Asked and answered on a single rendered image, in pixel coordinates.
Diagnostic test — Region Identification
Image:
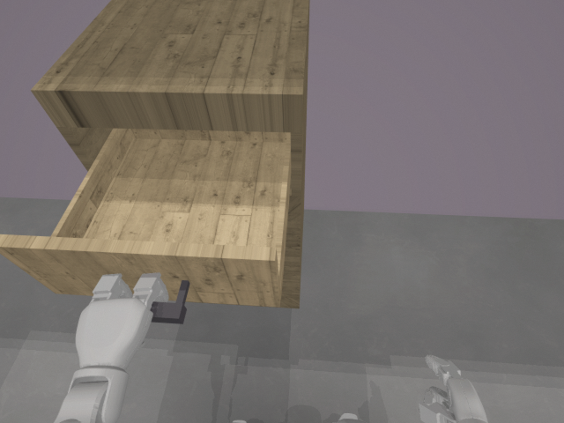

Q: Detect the cabinet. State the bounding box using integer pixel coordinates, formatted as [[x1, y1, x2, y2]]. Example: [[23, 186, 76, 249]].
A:
[[31, 0, 310, 308]]

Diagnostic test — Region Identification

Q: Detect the robot right hand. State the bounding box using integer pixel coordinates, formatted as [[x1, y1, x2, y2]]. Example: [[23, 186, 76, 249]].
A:
[[419, 354, 488, 423]]

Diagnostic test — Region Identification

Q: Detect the drawer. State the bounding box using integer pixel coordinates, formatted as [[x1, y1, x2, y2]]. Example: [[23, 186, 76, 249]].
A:
[[0, 129, 291, 308]]

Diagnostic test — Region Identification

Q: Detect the robot left forearm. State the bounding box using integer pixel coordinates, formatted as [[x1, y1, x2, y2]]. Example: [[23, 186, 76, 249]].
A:
[[54, 365, 130, 423]]

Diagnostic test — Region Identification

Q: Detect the robot right shin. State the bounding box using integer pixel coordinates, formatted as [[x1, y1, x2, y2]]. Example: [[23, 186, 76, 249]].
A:
[[339, 413, 358, 420]]

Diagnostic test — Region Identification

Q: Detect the robot left hand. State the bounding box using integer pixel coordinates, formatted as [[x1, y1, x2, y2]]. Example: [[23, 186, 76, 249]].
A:
[[76, 272, 169, 370]]

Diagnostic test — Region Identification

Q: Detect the handle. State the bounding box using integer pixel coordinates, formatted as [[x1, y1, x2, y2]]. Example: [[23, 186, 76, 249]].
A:
[[150, 280, 190, 324]]

